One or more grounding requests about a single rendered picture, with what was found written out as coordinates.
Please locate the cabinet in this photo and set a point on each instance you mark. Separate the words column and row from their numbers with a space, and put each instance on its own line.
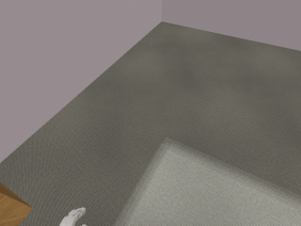
column 13, row 210

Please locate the robot left hand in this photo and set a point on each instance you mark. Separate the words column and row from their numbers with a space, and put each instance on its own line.
column 72, row 217

